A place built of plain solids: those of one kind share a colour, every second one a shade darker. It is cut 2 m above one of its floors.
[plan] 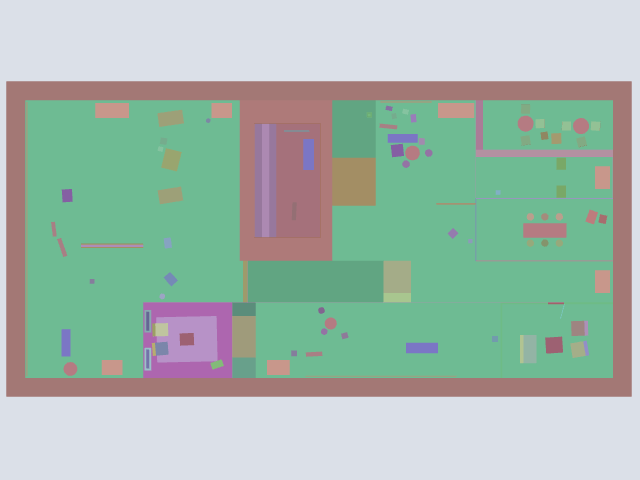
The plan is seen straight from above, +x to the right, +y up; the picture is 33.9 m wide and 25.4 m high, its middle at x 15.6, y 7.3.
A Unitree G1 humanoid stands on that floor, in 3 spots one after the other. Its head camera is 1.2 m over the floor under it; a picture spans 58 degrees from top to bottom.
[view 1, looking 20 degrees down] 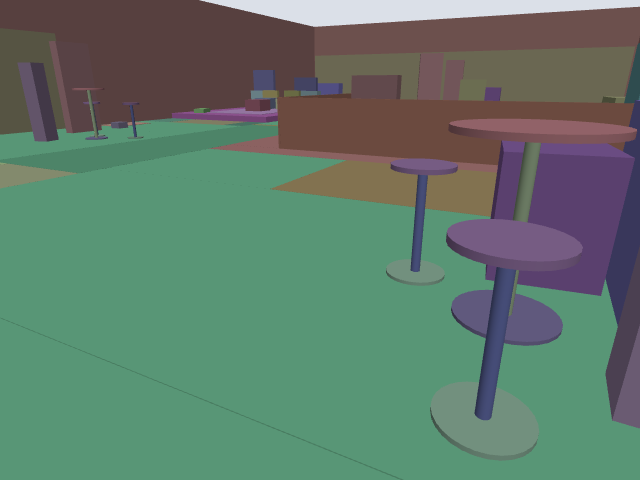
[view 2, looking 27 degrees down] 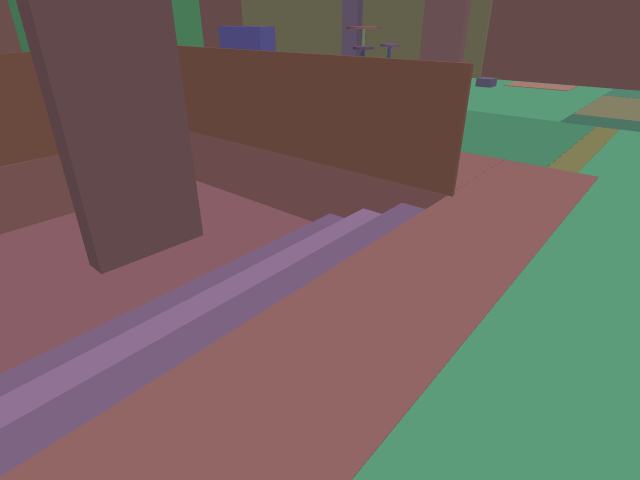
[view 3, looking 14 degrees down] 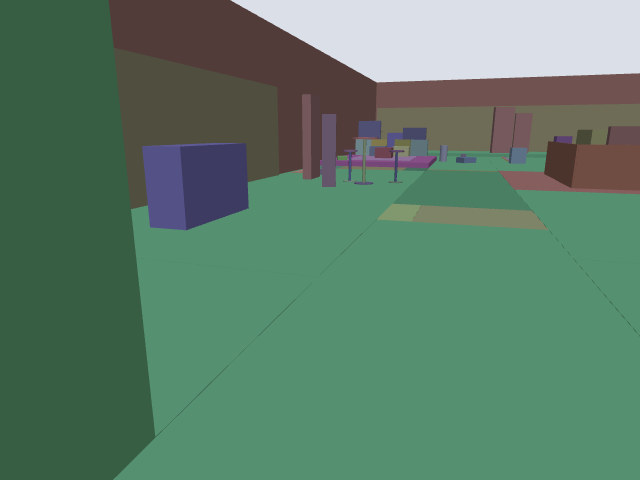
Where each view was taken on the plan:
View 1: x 22.80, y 11.95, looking -153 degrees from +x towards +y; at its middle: floor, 3.51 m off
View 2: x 10.90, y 10.45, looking -50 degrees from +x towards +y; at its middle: step_down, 3.33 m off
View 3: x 26.38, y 5.10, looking -162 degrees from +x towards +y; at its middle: floor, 4.96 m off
